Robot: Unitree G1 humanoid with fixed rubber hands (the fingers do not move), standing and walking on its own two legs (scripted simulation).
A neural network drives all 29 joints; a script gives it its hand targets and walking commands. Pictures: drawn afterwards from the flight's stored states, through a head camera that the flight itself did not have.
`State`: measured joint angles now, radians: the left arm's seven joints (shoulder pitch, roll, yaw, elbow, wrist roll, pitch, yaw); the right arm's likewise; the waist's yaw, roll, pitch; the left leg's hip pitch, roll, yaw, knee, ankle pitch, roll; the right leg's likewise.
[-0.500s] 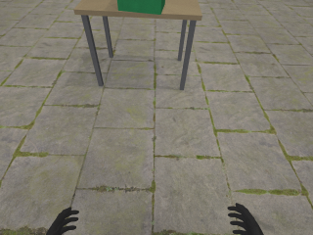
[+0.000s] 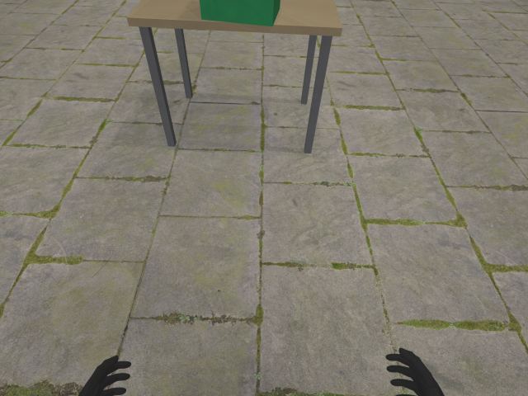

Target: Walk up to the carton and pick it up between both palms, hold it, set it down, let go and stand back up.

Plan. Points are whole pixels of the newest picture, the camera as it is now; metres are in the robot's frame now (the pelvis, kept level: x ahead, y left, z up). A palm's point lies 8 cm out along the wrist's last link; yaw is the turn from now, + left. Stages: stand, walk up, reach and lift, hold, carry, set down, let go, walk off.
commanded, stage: stand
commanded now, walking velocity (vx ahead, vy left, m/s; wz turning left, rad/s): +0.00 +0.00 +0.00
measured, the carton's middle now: out of the picture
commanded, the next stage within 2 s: walk up in 1.22 s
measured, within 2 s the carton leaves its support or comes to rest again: neither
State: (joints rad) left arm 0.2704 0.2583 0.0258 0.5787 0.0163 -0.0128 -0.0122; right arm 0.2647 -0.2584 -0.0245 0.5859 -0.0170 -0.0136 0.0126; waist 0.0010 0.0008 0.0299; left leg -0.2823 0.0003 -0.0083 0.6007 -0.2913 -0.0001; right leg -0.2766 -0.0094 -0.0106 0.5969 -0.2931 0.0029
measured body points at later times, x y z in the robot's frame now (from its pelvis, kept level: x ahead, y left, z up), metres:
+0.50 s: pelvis +0.00 +0.00 +0.00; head +0.00 +0.00 +0.45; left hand +0.13 +0.26 -0.09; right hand +0.14 -0.26 -0.09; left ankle +0.02 +0.12 -0.73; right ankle +0.02 -0.12 -0.73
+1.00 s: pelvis +0.00 +0.00 +0.00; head +0.00 +0.00 +0.45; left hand +0.13 +0.26 -0.09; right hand +0.14 -0.26 -0.09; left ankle +0.02 +0.12 -0.73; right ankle +0.02 -0.12 -0.73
